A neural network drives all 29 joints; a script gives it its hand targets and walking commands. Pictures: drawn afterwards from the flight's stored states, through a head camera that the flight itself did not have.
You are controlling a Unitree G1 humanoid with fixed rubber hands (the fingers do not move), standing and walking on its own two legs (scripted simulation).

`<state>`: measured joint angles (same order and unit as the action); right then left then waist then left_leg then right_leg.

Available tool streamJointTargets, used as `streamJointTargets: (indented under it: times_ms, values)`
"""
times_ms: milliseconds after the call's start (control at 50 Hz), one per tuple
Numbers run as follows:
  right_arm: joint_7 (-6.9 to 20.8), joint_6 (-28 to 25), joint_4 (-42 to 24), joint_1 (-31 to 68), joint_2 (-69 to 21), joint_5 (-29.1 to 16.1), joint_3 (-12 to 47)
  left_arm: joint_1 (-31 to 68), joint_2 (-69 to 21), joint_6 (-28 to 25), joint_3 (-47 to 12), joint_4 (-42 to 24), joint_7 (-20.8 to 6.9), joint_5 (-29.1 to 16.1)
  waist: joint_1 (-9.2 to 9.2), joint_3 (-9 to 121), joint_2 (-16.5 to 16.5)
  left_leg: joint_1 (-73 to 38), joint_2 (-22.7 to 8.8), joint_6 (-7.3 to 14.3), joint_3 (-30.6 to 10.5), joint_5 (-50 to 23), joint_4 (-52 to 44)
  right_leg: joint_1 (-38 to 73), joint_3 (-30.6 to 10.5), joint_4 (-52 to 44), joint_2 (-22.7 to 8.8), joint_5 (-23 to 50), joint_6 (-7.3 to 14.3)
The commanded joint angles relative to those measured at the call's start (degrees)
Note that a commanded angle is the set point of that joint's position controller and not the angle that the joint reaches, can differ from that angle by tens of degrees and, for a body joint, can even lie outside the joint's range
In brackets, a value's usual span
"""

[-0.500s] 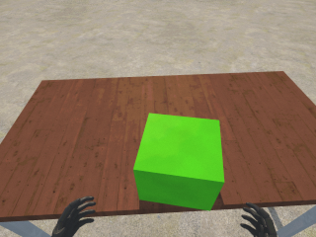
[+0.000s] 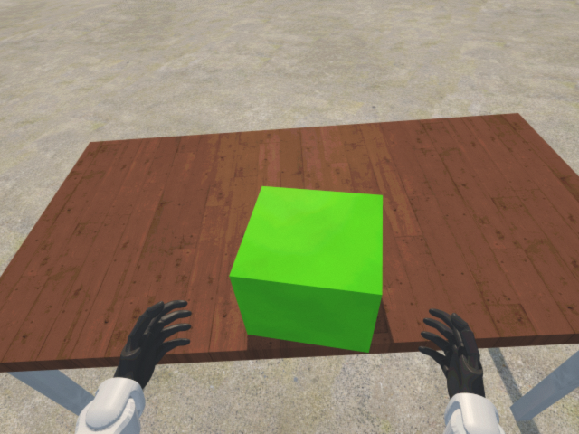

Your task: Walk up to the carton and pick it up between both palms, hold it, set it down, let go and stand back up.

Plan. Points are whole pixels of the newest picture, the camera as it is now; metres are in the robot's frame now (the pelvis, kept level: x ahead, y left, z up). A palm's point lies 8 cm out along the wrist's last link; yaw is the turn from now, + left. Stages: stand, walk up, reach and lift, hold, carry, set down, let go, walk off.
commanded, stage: reach and lift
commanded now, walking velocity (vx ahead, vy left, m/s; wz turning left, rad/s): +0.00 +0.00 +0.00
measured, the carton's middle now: (313, 266) +0.42 +0.00 -0.03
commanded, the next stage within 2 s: none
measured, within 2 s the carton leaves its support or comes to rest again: neither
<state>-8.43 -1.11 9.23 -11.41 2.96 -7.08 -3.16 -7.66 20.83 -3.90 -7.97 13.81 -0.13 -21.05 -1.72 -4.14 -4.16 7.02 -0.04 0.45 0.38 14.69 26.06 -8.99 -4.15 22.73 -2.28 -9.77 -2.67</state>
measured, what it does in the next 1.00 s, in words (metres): stands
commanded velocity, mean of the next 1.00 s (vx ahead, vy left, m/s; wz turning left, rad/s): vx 0.00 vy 0.00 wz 0.00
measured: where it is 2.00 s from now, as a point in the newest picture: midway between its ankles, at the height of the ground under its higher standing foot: outside the picture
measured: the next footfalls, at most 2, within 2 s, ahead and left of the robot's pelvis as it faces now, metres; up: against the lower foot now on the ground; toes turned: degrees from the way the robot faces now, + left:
none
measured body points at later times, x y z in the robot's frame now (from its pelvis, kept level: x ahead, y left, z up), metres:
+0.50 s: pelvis +0.02 -0.02 +0.00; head +0.04 -0.01 +0.45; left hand +0.34 +0.22 +0.04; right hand +0.31 -0.19 +0.02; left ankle +0.00 +0.11 -0.74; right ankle +0.04 -0.17 -0.74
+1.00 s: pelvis +0.02 -0.01 +0.00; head +0.05 +0.01 +0.45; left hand +0.43 +0.18 +0.08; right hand +0.38 -0.23 +0.07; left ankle +0.00 +0.11 -0.74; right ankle +0.04 -0.17 -0.74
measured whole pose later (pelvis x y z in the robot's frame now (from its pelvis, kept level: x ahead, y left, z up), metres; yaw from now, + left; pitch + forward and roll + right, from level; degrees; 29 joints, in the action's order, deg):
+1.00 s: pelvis +0.02 -0.01 +0.00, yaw +0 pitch +0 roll -1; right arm -9.9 8.1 29.0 24.7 10.8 -15.8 -1.7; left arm 32.4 17.5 14.8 3.2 34.3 -2.9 -11.5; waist 4.1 -3.4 0.7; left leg 9.8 -1.4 -0.4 0.3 15.0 24.5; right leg -11.1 -3.9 19.3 -1.1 -8.8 -3.2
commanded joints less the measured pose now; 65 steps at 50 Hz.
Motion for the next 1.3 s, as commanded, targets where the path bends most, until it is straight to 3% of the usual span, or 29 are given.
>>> streamJointTargets:
  times_ms: [0, 60, 160, 200, 260, 300, 320, 340, 420, 460, 480, 520, 560, 580, 720, 780, 840, 900, 920, 980, 1020, 1040, 1100, 1140, 1160, 1180, 1200, 1260, 1280]
  values:
    - [-2.7, 3.1, -12.6, 20.2, 3.6, 1.8, -1.3, 23.5, 8.9, 0.4, 4.9, 0.0, -2.9, -2.4, 2.37, 10.7, 9.8, 11.1, -1.2, 1.2, 1.6, 7.4, -8.3, 8.9, 0.5, -1.4, 0.9, -7.4, 3.8]
    - [-2.9, 5.0, -13.6, 26.2, 4.4, 0.6, 0.3, 30.8, 9.7, 2.6, 6.1, 3.1, -3.6, -1.9, 1.48, 9.6, 9.8, 11.9, -1.4, 1.1, 1.6, 6.2, -8.5, 8.7, 1.4, -1.1, 1.1, -7.1, 3.2]
    - [-3.9, 5.8, -9.5, 27.3, 3.2, -2.7, 3.4, 35.7, 11.4, 4.3, 11.8, 3.5, -4.3, 2.8, 0.69, 12.2, 3.9, 8.6, 0.4, 0.1, 2.4, -1.7, -7.1, 10.4, 0.5, -1.2, 0.8, 1.0, 2.1]
    - [-3.6, 4.6, -9.3, 21.5, 3.0, -4.1, 5.4, 29.2, 9.8, 5.0, 14.5, -1.2, -3.9, 5.6, -1.29, 15.2, 2.1, 4.7, 0.7, -0.7, 3.2, -9.2, -7.2, 13.5, 1.0, -1.6, 1.4, 9.4, 1.9]
    - [-3.8, 3.6, -5.9, 24.1, 2.7, -5.5, 5.5, 34.6, 9.8, 5.3, 13.6, -5.2, -4.6, 7.1, 1.42, 16.7, -3.3, 2.3, 1.2, -2.1, 3.0, -14.5, -5.6, 14.0, 1.2, -1.1, 1.6, 16.6, 2.0]
    - [-4.6, 2.8, -5.6, 26.8, 4.0, -3.7, 3.9, 37.1, 10.9, 6.0, 14.6, -1.9, -5.4, 7.1, 3.06, 17.6, -1.8, 2.6, 1.8, -1.8, 3.7, -14.9, -5.3, 15.5, 0.9, -0.7, 0.9, 22.0, 1.1]
    - [-4.6, 1.6, -9.0, 24.1, 3.8, -4.3, 4.1, 32.8, 10.4, 6.7, 15.8, -4.9, -5.4, 7.4, 1.7, 19.6, -1.1, 0.8, 1.8, -2.0, 3.7, -17.1, -5.3, 16.9, 0.8, -1.4, 0.9, 24.1, 1.1]
    - [-4.4, 1.8, -8.5, 30.7, 4.1, -3.8, 2.8, 38.9, 10.9, 7.3, 15.0, -3.7, -4.9, 7.0, 2.2, 19.5, -1.5, 3.2, 1.5, -1.5, 3.1, -15.2, -5.6, 15.7, 1.0, -0.6, 1.0, 23.0, 0.9]
    - [-4.7, 1.0, -10.5, 30.5, 5.2, -4.1, 1.9, 38.6, 10.6, 7.9, 15.2, -5.9, -4.7, 6.0, 2.43, 21.0, 1.7, 1.8, 1.4, -1.1, 2.6, -13.5, -6.1, 16.2, 1.5, -1.0, 1.4, 21.4, 0.6]
    - [-4.6, 0.8, -12.0, 36.0, 7.6, -2.8, -1.8, 44.7, 10.9, 7.1, 12.0, -7.9, -4.1, 4.0, 5.43, 24.8, 1.1, 1.3, 0.7, -1.8, 2.0, -15.3, -4.9, 14.9, 3.2, 0.1, 3.0, 21.7, 1.0]
    - [-4.5, 1.1, -12.7, 33.9, 6.4, -3.6, 0.7, 41.9, 10.1, 7.7, 12.9, -5.6, -3.9, 4.5, 3.0, 25.4, 1.6, 1.0, 0.6, -1.5, 2.2, -17.9, -5.3, 16.0, 2.9, -0.1, 2.9, 22.7, 1.3]
    - [-4.4, 1.1, -12.1, 33.7, 8.4, -4.0, 0.0, 41.0, 9.0, 9.0, 12.6, -6.6, -4.1, 4.7, 5.05, 24.6, 2.7, -1.2, 0.8, -2.1, 2.3, -21.8, -3.9, 14.7, 3.6, -0.1, 3.5, 28.2, 0.9]
    - [-3.8, 1.6, -11.1, 31.3, 8.7, -5.7, 1.8, 38.1, 7.3, 9.8, 12.1, -10.8, -3.5, 5.6, 3.52, 28.7, 2.1, -5.0, -0.2, -3.2, 1.8, -30.7, -2.5, 14.6, 4.3, 0.3, 4.9, 29.3, 1.7]
    - [-3.8, 2.4, -7.6, 33.2, 10.5, -5.4, 0.0, 40.4, 7.1, 10.6, 11.6, -8.4, -3.7, 5.5, 5.75, 27.0, 1.1, -6.5, 0.0, -3.8, 2.0, -30.5, -2.5, 12.6, 4.7, -1.0, 5.2, 26.8, 1.7]
    - [-2.3, 6.0, 1.1, 44.5, 14.5, -7.4, -1.7, 52.0, 5.1, 16.8, 11.9, -3.0, -3.2, 6.8, 7.0, 20.1, -1.7, -8.7, -1.2, -5.1, 0.3, -31.2, -2.8, 4.0, 6.1, -3.8, 6.2, 16.4, 3.1]
    - [-2.1, 5.5, 1.8, 44.9, 14.0, -7.8, -1.2, 52.5, 6.1, 17.2, 14.3, -2.0, -2.9, 8.1, 6.01, 24.2, -0.8, -9.5, -0.3, -4.6, 0.9, -32.1, -1.8, 6.0, 5.6, -3.3, 5.8, 20.8, 2.2]
    - [-1.5, 6.4, 6.3, 53.7, 13.2, -8.4, 0.8, 60.8, 7.2, 16.4, 15.7, 8.1, -3.0, 9.1, 4.22, 22.8, -0.3, -1.8, 0.8, -3.0, 1.8, -24.4, -3.4, 7.3, 4.6, -2.2, 5.0, 19.2, 2.0]
    - [-1.2, 6.2, 8.6, 54.7, 13.0, -9.0, 0.3, 63.0, 6.9, 15.3, 15.0, 7.9, -2.5, 10.4, 4.29, 25.0, -1.7, -3.2, 0.8, -3.2, 1.3, -24.5, -3.6, 8.2, 4.9, -2.2, 5.1, 18.9, 2.1]
    - [-1.2, 6.2, 11.4, 59.1, 13.7, -8.3, -0.2, 66.7, 8.3, 14.4, 14.5, 13.2, -2.7, 10.0, 4.89, 27.1, -1.1, -1.3, 1.0, -2.8, 1.6, -21.2, -3.6, 8.6, 4.6, -2.1, 4.4, 18.3, 1.5]
    - [-1.1, 3.9, 4.8, 62.3, 14.1, -8.4, -0.7, 69.8, 9.6, 10.8, 14.5, 7.6, -1.3, 9.3, 3.29, 37.5, -1.1, -2.9, 1.2, -3.0, 1.6, -24.7, -2.5, 10.9, 4.8, -0.7, 4.8, 22.8, 1.6]
    - [-2.1, 2.6, 0.8, 63.1, 12.9, -8.6, 0.4, 69.2, 10.3, 9.2, 15.2, 10.1, -1.6, 8.4, 2.46, 44.7, 2.5, -1.5, 1.9, -2.4, 2.6, -26.8, -0.3, 13.4, 3.9, 0.7, 4.7, 30.6, 0.6]
    - [-2.3, 2.6, 4.6, 63.4, 13.9, -6.8, -1.2, 69.6, 9.9, 9.0, 14.4, 13.1, -1.7, 8.1, 4.21, 44.1, 3.3, -0.7, 1.9, -2.6, 2.3, -27.4, -0.7, 13.6, 4.2, 1.1, 5.0, 31.7, 0.6]
    - [-3.1, 3.3, 13.9, 65.5, 10.9, -5.7, 0.7, 73.0, 10.3, 7.6, 15.3, 23.7, -2.6, 8.7, 5.48, 41.1, 3.6, 1.9, 2.3, -1.9, 2.3, -23.9, -1.3, 12.8, 4.0, 0.7, 3.8, 30.4, 0.1]
    - [-4.7, 4.5, 10.8, 69.5, 11.6, -7.4, 1.9, 76.7, 12.7, 7.6, 14.3, 23.3, -3.3, 6.7, 6.05, 36.9, 6.1, 4.5, 2.9, -0.5, 2.8, -19.1, -3.1, 14.4, 3.5, 0.7, 3.4, 29.8, -1.0]
    - [-4.6, 4.5, 16.2, 69.6, 10.2, -6.3, 1.5, 76.4, 10.8, 6.6, 12.3, 30.5, -4.1, 6.2, 7.39, 34.5, 7.2, 6.7, 2.6, -0.2, 2.3, -17.0, -3.5, 13.6, 3.3, 0.3, 2.9, 28.6, -1.3]
    - [-5.0, 4.8, 16.1, 74.4, 11.5, -6.5, 1.5, 80.5, 12.0, 6.4, 13.1, 34.7, -4.1, 6.0, 6.23, 34.3, 7.8, 8.7, 2.6, 0.3, 2.6, -14.7, -4.1, 13.3, 3.5, 0.3, 3.0, 23.7, -0.8]
    - [-5.2, 4.8, 18.6, 72.9, 10.0, -5.7, 0.9, 80.6, 11.4, 5.4, 11.2, 34.3, -4.2, 4.8, 8.44, 33.7, 7.9, 8.4, 2.5, 0.2, 1.9, -13.7, -4.6, 12.9, 3.6, 0.2, 2.6, 24.0, -1.2]
    - [-5.2, 3.1, 25.1, 72.9, 10.0, -6.2, -0.3, 83.6, 8.4, 2.6, 7.8, 34.7, -3.5, 4.5, 10.86, 36.8, 0.7, 3.0, 1.8, -2.1, 0.2, -20.4, -1.5, 4.9, 5.9, 0.0, 3.8, 23.7, 0.6]
    - [-5.1, 2.3, 27.8, 73.1, 8.1, -6.2, 1.0, 83.8, 9.1, 1.1, 9.2, 36.1, -3.6, 5.5, 9.3, 38.6, 0.9, 2.7, 2.1, -2.3, 0.7, -20.1, -0.4, 4.0, 5.8, -0.1, 3.4, 23.6, 0.3]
